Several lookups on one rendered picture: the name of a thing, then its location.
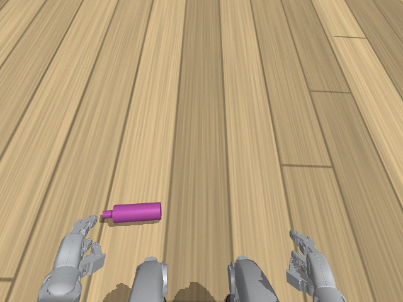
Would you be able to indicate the left robot arm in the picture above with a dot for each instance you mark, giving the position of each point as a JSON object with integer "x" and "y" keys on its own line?
{"x": 61, "y": 285}

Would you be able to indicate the left robot hand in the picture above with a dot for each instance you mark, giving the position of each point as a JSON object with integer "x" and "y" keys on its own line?
{"x": 73, "y": 246}

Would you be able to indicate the bottle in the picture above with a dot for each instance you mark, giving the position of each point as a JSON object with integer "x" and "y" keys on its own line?
{"x": 134, "y": 212}

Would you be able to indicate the right robot hand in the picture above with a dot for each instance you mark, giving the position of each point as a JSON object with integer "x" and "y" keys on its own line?
{"x": 315, "y": 271}

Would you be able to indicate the right robot arm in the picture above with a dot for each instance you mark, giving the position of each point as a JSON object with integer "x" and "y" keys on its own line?
{"x": 327, "y": 294}

